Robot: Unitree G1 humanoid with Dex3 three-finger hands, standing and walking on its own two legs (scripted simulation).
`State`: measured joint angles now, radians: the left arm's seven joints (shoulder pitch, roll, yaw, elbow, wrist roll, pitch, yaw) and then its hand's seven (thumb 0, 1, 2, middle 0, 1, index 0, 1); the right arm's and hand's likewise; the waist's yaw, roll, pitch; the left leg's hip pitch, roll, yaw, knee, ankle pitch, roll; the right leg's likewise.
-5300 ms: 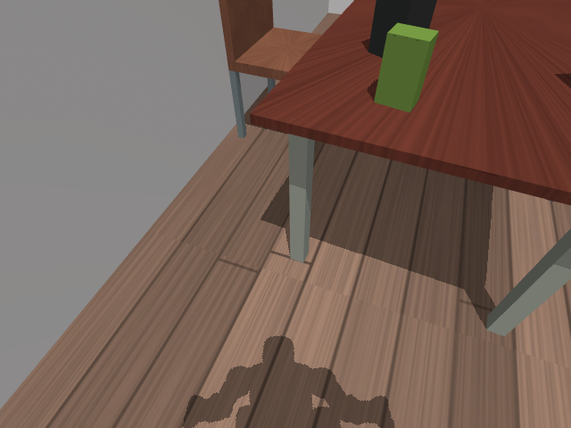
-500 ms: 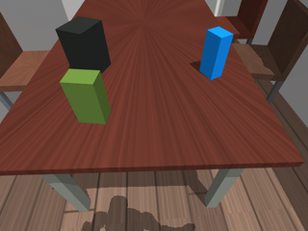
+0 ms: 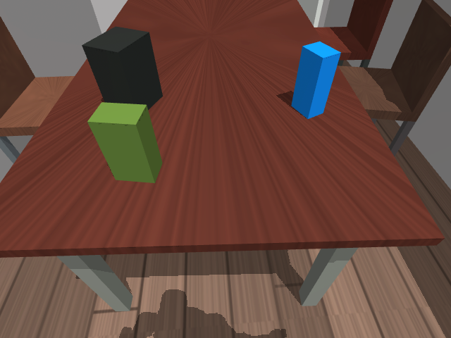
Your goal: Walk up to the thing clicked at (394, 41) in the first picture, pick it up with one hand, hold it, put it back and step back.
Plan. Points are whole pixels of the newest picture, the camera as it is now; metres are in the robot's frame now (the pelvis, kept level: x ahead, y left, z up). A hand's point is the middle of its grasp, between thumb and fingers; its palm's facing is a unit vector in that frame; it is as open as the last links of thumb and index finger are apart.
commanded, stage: stand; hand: left
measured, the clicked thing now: (129, 145) +0.51 +0.25 +0.06
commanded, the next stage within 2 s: rise first in 0.68 s
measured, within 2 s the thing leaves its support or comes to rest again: neither
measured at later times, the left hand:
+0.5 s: hand out of the picture +0.07 +0.26 -0.16, palm faces -0.03 -0.94 -0.35, open 7.4 cm
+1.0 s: hand out of the picture +0.16 +0.25 -0.13, palm faces +0.17 -0.93 -0.31, open 10.5 cm
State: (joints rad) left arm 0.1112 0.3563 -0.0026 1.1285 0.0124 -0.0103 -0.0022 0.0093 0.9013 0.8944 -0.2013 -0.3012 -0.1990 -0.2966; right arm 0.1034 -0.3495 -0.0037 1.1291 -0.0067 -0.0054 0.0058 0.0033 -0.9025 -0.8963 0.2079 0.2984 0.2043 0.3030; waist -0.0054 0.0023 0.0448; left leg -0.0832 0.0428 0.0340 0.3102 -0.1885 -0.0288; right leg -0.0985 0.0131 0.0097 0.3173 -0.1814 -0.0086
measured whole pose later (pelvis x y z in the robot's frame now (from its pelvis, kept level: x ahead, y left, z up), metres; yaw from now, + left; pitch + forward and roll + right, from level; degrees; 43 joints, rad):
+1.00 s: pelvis -0.02 +0.00 -0.01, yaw +1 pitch +2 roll +0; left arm 0.05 0.29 0.11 0.85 -0.05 -0.08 0.05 0.01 0.54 0.54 -0.11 -0.14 -0.10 -0.14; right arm 0.03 -0.29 -0.10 0.92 0.06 -0.10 -0.05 0.01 -0.54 -0.55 0.10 0.13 0.10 0.13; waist 0.00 0.01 0.05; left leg -0.27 0.03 0.01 0.46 -0.23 -0.02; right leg -0.27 0.00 -0.01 0.46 -0.22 0.00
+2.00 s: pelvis +0.00 +0.00 +0.00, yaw +3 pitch -4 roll +0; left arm 0.43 0.37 0.36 -0.13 -0.05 -0.22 0.03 -0.01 -0.57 0.00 -0.06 -0.04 -0.05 -0.03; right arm 0.24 -0.24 -0.16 0.64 0.03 -0.09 -0.05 -0.01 0.50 -0.03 0.06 0.05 0.06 0.05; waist 0.06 0.05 0.05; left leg -0.10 0.01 -0.01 0.39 -0.22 -0.02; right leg -0.09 -0.02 -0.04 0.40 -0.24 0.00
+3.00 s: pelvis -0.01 +0.01 -0.01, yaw +4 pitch -3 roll +0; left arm 0.18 0.43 0.52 -0.02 -0.10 -0.34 -0.07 -0.01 -0.56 0.08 -0.06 -0.09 -0.07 -0.08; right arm 0.23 -0.24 -0.16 0.62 0.03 -0.11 -0.06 -0.01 0.53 -0.04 0.06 0.05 0.06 0.05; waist 0.05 0.02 0.02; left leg -0.18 0.00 -0.03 0.49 -0.25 -0.01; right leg -0.16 -0.03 -0.05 0.48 -0.27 0.01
